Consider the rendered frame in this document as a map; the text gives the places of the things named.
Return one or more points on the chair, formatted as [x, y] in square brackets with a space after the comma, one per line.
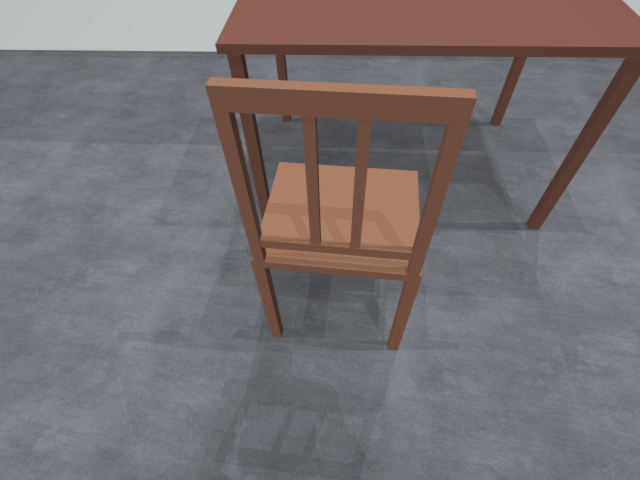
[340, 220]

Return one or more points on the table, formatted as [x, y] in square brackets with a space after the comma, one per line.
[477, 28]

